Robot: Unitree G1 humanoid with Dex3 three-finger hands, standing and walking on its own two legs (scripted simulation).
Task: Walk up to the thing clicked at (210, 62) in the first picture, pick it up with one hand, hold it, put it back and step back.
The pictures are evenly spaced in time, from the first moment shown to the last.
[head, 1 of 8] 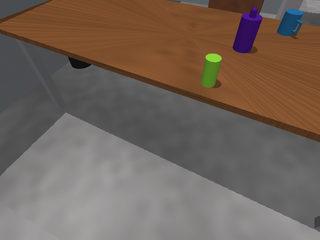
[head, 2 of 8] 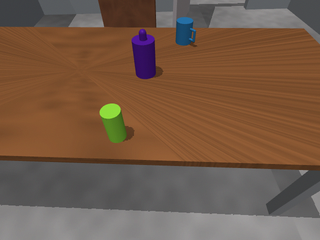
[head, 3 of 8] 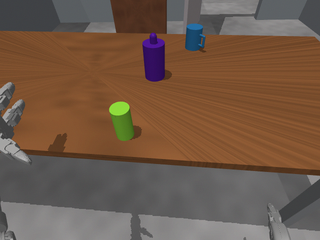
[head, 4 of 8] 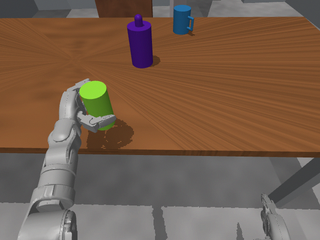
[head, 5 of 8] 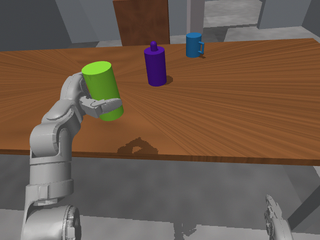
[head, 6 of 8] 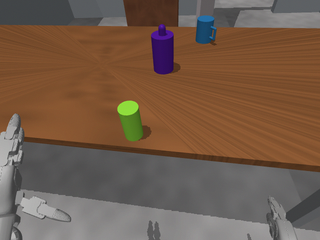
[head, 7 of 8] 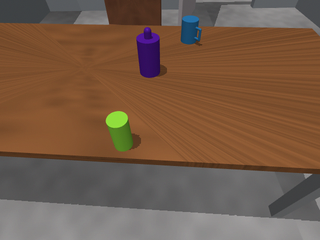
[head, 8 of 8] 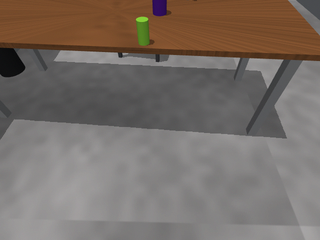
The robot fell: no
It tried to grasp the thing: yes
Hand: left
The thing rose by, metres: 0.26
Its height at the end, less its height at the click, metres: +0.00
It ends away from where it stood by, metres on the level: 0.04
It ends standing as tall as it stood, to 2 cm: yes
